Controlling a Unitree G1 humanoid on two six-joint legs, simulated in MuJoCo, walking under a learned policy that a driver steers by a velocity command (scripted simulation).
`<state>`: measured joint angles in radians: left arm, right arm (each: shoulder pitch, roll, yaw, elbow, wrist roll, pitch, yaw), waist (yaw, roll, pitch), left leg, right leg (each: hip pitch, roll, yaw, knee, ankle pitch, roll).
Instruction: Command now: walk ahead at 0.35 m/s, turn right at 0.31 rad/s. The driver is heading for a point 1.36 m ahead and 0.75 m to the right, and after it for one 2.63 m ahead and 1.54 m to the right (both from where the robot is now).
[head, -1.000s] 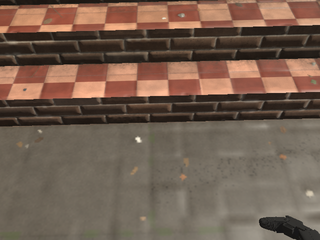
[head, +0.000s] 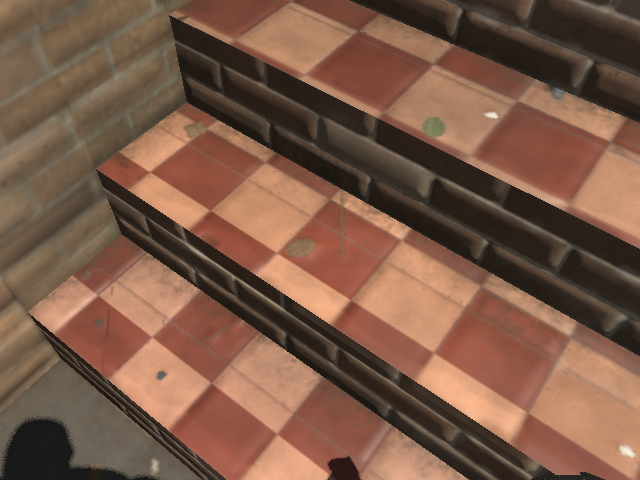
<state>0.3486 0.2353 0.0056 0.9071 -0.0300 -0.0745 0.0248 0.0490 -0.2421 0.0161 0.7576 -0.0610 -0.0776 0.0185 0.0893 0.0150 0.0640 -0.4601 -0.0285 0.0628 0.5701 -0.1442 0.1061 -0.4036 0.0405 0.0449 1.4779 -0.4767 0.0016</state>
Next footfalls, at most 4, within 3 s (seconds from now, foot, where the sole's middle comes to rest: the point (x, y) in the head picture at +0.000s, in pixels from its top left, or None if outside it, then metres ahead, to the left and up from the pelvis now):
0.44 right None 0.17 -0.25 -0.56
1.04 left None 0.30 -0.09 -0.56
1.48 right None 0.22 -0.26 -0.56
1.86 left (450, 327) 0.57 -0.12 -0.36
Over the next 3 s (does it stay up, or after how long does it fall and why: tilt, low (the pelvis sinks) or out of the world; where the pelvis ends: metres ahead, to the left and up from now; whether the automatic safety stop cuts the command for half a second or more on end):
stays up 0.95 -0.59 0.83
